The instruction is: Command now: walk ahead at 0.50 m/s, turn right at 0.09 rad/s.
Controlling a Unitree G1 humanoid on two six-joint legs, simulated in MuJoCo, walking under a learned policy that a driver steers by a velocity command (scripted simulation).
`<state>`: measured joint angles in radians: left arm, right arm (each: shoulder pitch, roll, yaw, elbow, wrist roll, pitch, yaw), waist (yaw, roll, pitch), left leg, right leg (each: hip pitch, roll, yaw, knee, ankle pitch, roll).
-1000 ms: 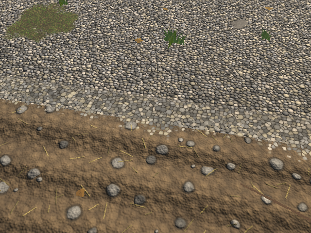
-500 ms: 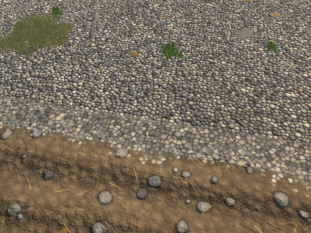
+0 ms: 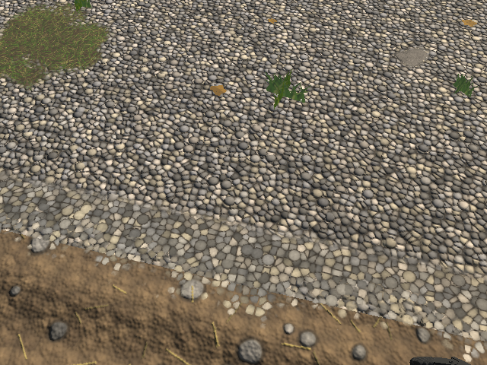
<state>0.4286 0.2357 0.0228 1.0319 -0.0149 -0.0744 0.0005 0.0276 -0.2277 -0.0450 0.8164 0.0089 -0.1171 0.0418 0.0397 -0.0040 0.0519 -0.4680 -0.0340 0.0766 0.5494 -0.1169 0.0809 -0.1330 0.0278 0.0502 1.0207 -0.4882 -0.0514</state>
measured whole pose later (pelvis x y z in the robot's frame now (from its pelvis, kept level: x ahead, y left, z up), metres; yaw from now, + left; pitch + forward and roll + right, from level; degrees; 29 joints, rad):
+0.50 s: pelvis +0.28 -0.06 -0.01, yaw -13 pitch +2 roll +2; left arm 0.06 0.24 0.06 0.77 -0.02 -0.05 -0.05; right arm 0.32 -0.27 -0.07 0.97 0.01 -0.05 -0.02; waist -0.04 -0.01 0.04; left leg 0.06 0.05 0.26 0.48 -0.48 -0.03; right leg -0.53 -0.01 -0.06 0.60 -0.11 -0.11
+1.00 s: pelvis +0.47 -0.10 +0.01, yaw -28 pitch +3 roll +0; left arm 0.22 0.29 0.07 0.72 0.00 0.00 0.04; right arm 0.09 -0.27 -0.05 0.76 -0.02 -0.07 0.00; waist 0.03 0.01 0.01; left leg -0.42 -0.02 -0.04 0.50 -0.07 -0.01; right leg -0.24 0.13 0.16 0.58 -0.37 -0.06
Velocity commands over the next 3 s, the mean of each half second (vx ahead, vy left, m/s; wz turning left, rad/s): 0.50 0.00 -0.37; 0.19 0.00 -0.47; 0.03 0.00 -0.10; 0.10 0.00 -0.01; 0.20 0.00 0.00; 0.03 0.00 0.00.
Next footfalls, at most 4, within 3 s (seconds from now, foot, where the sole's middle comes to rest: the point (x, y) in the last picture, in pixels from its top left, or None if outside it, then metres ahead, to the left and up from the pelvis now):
0.50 right None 0.42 -0.18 -0.76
0.98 left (285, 296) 0.64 -0.06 -0.76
1.28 right None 0.44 -0.25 -0.76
2.40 right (392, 262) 0.76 -0.38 -0.76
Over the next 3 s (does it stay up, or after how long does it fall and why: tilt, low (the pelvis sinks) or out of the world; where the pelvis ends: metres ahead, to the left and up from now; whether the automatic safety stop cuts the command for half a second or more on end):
stays up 0.74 -0.24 0.02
